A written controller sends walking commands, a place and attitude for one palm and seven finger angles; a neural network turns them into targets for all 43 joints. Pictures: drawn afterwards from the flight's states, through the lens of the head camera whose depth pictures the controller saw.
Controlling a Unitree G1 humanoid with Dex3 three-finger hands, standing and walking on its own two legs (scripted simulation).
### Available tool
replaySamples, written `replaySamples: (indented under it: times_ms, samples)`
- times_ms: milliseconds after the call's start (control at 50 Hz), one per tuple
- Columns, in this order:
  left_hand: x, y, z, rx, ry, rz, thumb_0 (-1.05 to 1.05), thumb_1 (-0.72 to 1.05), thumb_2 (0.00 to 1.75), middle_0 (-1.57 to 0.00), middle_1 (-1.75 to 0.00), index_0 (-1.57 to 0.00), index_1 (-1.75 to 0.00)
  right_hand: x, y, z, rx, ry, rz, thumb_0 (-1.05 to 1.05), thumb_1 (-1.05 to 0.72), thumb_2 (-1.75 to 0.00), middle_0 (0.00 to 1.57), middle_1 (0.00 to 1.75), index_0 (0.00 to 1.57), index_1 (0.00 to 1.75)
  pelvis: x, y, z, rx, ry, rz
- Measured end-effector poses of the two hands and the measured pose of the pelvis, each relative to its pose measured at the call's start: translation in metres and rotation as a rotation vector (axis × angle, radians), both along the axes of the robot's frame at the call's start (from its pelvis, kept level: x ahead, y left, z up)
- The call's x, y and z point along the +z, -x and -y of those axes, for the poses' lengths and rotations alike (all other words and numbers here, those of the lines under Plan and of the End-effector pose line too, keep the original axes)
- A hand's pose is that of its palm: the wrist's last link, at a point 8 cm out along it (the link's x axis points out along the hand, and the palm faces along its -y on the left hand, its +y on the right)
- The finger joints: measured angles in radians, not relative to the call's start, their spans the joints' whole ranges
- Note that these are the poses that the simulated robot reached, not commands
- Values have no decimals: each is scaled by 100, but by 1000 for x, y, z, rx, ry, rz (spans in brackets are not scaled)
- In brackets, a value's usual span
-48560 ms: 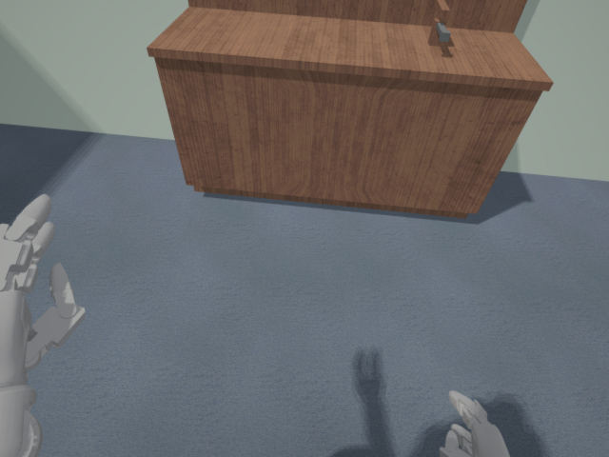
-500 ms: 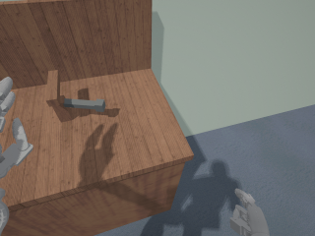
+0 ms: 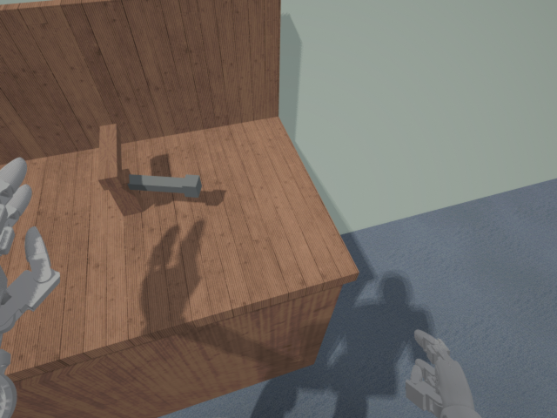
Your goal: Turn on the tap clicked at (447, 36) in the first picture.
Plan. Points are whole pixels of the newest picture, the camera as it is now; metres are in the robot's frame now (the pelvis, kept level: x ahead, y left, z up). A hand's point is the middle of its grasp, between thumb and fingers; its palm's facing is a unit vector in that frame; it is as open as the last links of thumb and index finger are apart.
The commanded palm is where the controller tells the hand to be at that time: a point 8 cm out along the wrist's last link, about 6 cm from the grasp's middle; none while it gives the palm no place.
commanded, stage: come to a stop and stand still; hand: left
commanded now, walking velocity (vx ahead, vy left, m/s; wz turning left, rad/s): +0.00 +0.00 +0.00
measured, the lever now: (192, 186) +0.47 +0.19 +0.03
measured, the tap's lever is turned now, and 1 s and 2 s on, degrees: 68 68 68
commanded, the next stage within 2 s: look again from close up in 0.50 s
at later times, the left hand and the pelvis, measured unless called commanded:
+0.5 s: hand out of the picture +0.16 +0.30 +0.17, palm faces +0.47 -0.81 -0.36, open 7.4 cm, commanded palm +0.11 +0.33 +0.18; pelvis -0.04 +0.04 +0.00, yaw +2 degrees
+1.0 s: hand out of the picture +0.20 +0.31 +0.16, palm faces +0.34 -0.84 -0.43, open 7.4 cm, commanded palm +0.14 +0.33 +0.18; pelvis -0.03 +0.05 +0.00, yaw -1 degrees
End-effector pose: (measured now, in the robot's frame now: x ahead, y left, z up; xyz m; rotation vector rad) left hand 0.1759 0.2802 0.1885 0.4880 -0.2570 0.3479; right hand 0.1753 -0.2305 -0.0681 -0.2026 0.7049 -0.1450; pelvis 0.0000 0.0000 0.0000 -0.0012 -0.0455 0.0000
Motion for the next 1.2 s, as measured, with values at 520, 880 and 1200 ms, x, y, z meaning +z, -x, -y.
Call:
replaySamples:
  times_ms: [520,880,1200]
  samples:
    - [-6,59,-54,88,49,41,1,89,90,-21,-30,-20,-30,-3,52,-72,99,-37,-12,1,-90,-90,20,30,21,30,4,36,-39,37,34,18]
    - [-13,18,-38,-124,21,13,1,90,90,-21,-30,-20,-30,17,53,-43,18,14,79,1,-90,-90,20,30,20,30,6,35,-50,-37,18,-12]
    - [-1,-4,-58,-19,18,133,1,89,90,-21,-30,-20,-30,4,22,-72,100,-15,-4,1,-90,-90,20,30,20,30,4,0,-49,-13,31,-33]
